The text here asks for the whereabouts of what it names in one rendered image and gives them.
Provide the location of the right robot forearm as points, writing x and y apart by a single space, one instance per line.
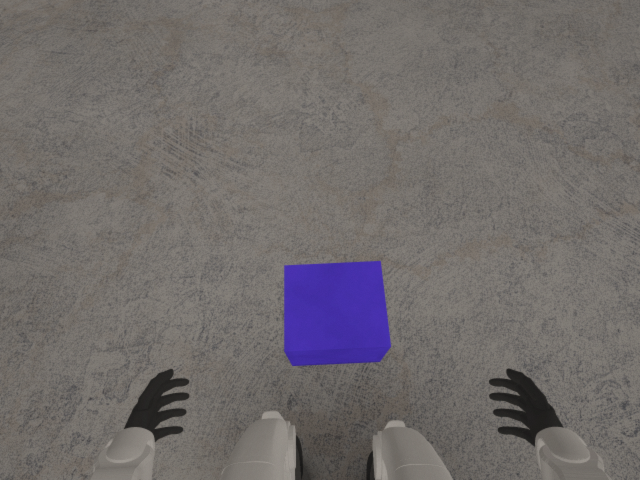
562 455

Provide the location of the robot right hand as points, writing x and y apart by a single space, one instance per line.
538 415

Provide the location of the robot right thigh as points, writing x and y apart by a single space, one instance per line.
401 453

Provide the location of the robot left hand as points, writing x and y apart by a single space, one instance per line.
145 413

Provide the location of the left robot forearm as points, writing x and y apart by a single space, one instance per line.
128 455

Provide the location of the carton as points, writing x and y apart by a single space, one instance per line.
335 313

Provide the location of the robot left shin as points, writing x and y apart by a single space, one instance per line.
276 414

